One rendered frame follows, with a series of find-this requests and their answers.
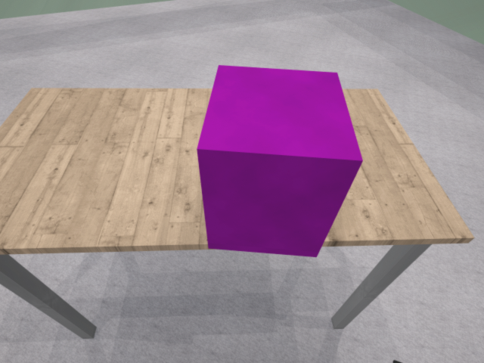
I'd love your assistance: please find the carton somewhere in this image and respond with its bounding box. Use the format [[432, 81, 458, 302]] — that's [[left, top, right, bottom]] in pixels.
[[197, 65, 363, 257]]

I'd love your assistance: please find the table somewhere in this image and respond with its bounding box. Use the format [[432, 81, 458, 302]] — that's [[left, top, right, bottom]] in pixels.
[[0, 88, 475, 339]]

